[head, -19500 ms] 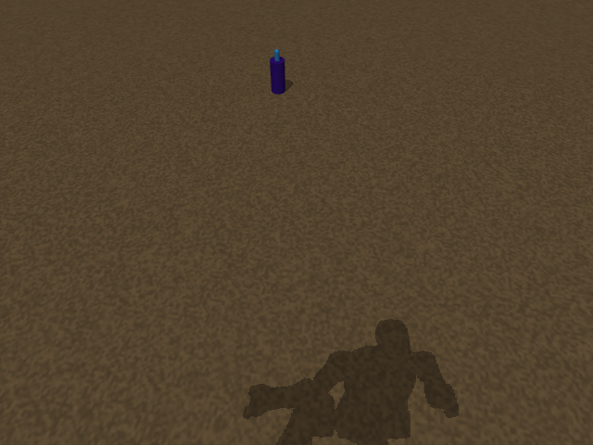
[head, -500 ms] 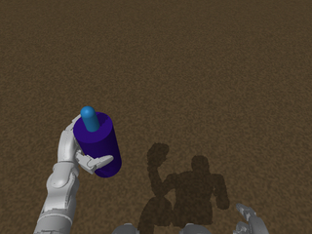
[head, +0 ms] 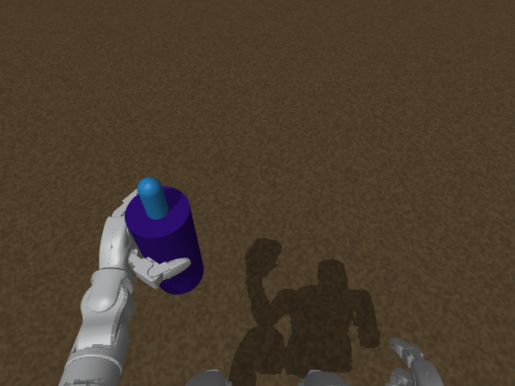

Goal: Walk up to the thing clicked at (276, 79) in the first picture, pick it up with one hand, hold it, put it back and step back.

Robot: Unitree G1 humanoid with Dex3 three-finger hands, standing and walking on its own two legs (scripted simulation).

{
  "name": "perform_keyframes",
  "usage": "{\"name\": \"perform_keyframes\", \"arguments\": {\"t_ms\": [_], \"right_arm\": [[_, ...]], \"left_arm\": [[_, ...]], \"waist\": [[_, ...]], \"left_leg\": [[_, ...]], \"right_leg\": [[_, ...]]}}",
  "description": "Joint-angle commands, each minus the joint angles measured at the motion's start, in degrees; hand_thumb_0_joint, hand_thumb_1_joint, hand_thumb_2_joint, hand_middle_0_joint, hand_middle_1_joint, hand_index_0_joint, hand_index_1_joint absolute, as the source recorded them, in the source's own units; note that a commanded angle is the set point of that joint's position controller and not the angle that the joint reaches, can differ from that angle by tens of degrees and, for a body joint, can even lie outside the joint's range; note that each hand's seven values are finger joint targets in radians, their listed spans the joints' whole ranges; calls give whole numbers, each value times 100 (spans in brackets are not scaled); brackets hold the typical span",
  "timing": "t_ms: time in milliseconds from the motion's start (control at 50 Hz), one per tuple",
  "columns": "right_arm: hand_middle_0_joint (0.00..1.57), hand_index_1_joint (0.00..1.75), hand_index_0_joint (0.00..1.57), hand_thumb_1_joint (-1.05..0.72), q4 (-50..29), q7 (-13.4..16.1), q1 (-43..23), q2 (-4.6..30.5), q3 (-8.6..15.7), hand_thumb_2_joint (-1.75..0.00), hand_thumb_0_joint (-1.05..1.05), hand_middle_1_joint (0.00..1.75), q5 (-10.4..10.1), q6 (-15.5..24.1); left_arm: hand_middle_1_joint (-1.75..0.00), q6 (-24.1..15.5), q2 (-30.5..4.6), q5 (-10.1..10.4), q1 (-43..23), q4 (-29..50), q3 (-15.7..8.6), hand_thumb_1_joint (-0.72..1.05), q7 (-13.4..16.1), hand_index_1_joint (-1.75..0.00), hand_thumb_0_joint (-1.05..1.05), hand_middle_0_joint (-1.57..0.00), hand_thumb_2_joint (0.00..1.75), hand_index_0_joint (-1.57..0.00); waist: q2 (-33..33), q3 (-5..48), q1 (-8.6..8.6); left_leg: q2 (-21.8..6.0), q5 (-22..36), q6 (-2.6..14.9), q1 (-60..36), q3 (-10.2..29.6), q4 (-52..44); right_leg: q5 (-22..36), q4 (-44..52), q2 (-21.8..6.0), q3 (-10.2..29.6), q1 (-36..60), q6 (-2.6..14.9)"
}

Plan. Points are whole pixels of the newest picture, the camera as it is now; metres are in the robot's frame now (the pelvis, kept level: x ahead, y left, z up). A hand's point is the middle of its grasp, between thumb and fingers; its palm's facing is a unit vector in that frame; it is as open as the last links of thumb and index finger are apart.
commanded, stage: hold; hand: left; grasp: from the side
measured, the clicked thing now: (167, 235) +0.32 +0.15 +0.04
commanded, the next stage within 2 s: crouch in 1.64 s
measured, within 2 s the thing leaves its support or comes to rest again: neither
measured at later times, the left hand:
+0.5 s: hand (162, 238) +0.32 +0.16 +0.03, palm faces +0.03 -1.00 -0.03, open 11.7 cm
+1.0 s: hand (165, 233) +0.32 +0.16 +0.04, palm faces +0.03 -1.00 -0.03, open 11.7 cm
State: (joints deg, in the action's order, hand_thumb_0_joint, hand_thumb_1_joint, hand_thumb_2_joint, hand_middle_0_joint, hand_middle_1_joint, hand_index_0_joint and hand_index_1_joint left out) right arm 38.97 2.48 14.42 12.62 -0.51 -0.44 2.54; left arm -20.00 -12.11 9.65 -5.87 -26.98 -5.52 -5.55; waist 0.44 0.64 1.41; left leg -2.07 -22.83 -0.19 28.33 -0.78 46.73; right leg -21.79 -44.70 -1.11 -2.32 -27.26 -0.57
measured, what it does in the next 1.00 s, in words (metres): stands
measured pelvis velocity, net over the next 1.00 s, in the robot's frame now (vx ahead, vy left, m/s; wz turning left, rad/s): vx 0.00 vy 0.00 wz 0.00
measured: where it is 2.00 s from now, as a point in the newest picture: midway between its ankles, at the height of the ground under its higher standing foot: outside the picture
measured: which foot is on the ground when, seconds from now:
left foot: down 0.00-1.00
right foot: down 0.00-1.00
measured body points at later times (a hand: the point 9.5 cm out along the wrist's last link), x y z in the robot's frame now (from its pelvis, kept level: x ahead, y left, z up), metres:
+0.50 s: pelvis +0.00 +0.00 +0.00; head +0.04 +0.00 +0.45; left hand +0.31 +0.21 +0.04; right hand +0.12 -0.25 -0.11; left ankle +0.01 +0.12 -0.71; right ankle +0.01 -0.13 -0.71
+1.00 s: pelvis +0.00 +0.00 +0.00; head +0.04 +0.00 +0.45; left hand +0.32 +0.21 +0.04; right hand +0.12 -0.25 -0.11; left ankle +0.01 +0.12 -0.71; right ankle +0.01 -0.13 -0.71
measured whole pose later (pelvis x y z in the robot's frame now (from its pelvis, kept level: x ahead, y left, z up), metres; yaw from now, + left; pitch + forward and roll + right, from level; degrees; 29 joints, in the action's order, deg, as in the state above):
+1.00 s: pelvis +0.00 +0.00 +0.00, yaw +0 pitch +4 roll -1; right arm 39.6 2.1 13.8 12.6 0.0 -0.4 3.2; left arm -20.3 -11.6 9.5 -6.8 -28.0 -6.2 -5.6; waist 0.3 0.5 1.6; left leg -2.1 -22.4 -0.4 27.5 -0.7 45.5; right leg -21.6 -43.9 -1.0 -2.4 -26.6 -0.3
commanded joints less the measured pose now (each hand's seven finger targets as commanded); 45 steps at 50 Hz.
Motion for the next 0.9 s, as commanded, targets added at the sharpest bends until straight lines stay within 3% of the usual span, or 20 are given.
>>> {"name": "perform_keyframes", "arguments": {"t_ms": [0,20,100,140,180,220,280,300,340,380,400,540,600,620,660,700,740,800,840,880], "right_arm": [[20,30,20,-92,-611,86,-160,776,266,-91,0,30,-22,261],[20,30,20,-92,-633,84,-168,737,243,-91,0,30,-7,255],[20,30,20,-92,-608,62,-206,784,294,-91,0,30,-16,272],[20,30,20,-92,-615,70,-171,786,308,-91,0,30,-15,250],[20,30,20,-92,-635,54,-174,784,295,-91,0,30,-17,262],[20,30,20,-92,-560,47,-166,779,308,-91,0,30,-20,274],[20,30,20,-92,-583,27,-232,759,292,-91,0,30,-6,284],[20,30,20,-92,-623,30,-228,759,291,-91,0,30,-14,299],[20,30,20,-92,-682,31,-289,793,317,-91,0,30,-31,317],[20,30,20,-92,-703,26,-269,786,299,-91,0,30,-28,315],[20,30,20,-93,-706,27,-267,777,304,-91,0,30,-24,308],[20,30,20,-92,-636,57,-184,787,291,-91,0,30,-30,331],[20,30,20,-92,-605,71,-217,775,284,-91,0,30,-35,327],[20,30,20,-92,-546,79,-162,781,296,-91,0,30,-31,322],[20,30,20,-92,-575,78,-210,760,284,-91,0,30,-35,314],[20,30,20,-92,-535,73,-144,776,320,-91,0,30,-11,307],[20,30,20,-92,-520,66,-117,790,317,-91,0,30,-7,308],[20,30,20,-92,-560,28,-180,804,333,-91,0,30,-8,307],[20,30,20,-91,-562,8,-179,821,358,-91,0,30,-17,307],[20,30,20,-92,-602,13,-157,780,317,-91,0,30,-11,301]], "left_arm": [[-138,-757,-908,245,-2427,2001,-566,-6,106,-138,0,-120,117,-122],[-138,-746,-777,213,-2445,2011,-409,-4,94,-138,0,-120,118,-122],[-140,-734,-698,208,-2337,1586,-394,-3,32,-140,0,-121,120,-123],[-140,-756,-905,175,-2349,1779,-507,-1,14,-140,0,-122,119,-124],[-140,-704,-623,204,-2172,1510,-287,-1,-60,-140,0,-122,120,-124],[-140,-748,-835,236,-2386,1631,-544,-2,-24,-140,0,-122,120,-123],[-138,-833,-889,240,-2583,1758,-600,-1,5,-138,0,-120,119,-122],[-139,-792,-701,258,-2228,1501,-532,-1,0,-139,0,-121,119,-123],[-140,-888,-924,269,-2457,1975,-651,-1,5,-141,0,-122,120,-124],[-140,-873,-739,243,-2215,1893,-434,-2,-19,-140,0,-121,120,-123],[-138,-898,-908,251,-2272,2105,-594,-1,-20,-139,0,-121,118,-122],[-139,-802,-770,238,-2445,2100,-375,-1,9,-140,0,-121,120,-122],[-139,-750,-709,288,-2153,1715,-472,-4,-3,-139,0,-120,119,-121],[-139,-791,-948,280,-2466,2069,-629,-5,25,-139,0,-119,119,-121],[-139,-718,-615,223,-2064,1480,-370,-4,-1,-139,0,-120,120,-121],[-138,-777,-839,206,-2524,2050,-443,-4,-2,-138,0,-119,119,-120],[-138,-704,-656,203,-2207,1688,-309,-4,-29,-139,0,-119,119,-121],[-138,-742,-672,211,-2338,1741,-335,-2,-51,-138,0,-120,119,-121],[-139,-808,-986,217,-2535,2048,-610,-1,-1,-140,0,-120,120,-121],[-139,-768,-772,236,-2276,1724,-521,-1,-2,-140,0,-120,121,-121]], "waist": [[261,1776,30],[207,1694,50],[91,1588,57],[309,1832,-4],[151,1749,64],[219,1805,-9],[292,1630,9],[137,1680,0],[278,1824,-43],[267,1828,5],[306,1980,-47],[374,1732,105],[93,1678,46],[118,1807,3],[6,1442,79],[228,1923,74],[153,1787,99],[249,1772,43],[437,1966,-52],[184,1919,21]], "left_leg": [[155,1432,-3,-919,80,-733],[146,1357,1,-863,84,-748],[154,1270,21,-801,70,-766],[172,1451,7,-947,51,-744],[158,1487,6,-947,62,-748],[160,1460,7,-906,60,-738],[167,1046,8,-775,58,-804],[162,1075,7,-820,68,-813],[192,1033,12,-834,36,-804],[168,1177,-11,-902,87,-817],[177,1293,-5,-869,65,-751],[142,1466,-22,-1003,93,-778],[158,1502,19,-878,87,-733],[164,1537,34,-869,79,-718],[185,1349,43,-817,36,-767],[177,1652,33,-1045,46,-694],[163,1813,34,-1034,61,-674],[128,1790,-5,-1061,102,-727],[141,1722,-20,-1096,94,-735],[141,1648,-2,-1012,96,-737]], "right_leg": [[1545,595,148,7,651,116],[1501,608,153,7,600,113],[1458,633,138,14,592,102],[1590,639,124,27,684,113],[1610,639,145,3,670,114],[1590,634,135,6,673,118],[1217,667,134,15,526,119],[1229,677,142,-4,580,110],[1229,684,116,41,664,110],[1320,631,150,7,641,126],[1446,616,136,28,742,122],[1583,609,161,5,584,127],[1648,650,140,5,701,93],[1728,649,122,20,775,89],[1583,712,106,35,614,77],[1847,653,110,35,735,89],[1938,619,120,7,685,95],[1792,598,149,-45,633,131],[1724,585,139,-26,678,148],[1700,608,153,-27,736,122]]}}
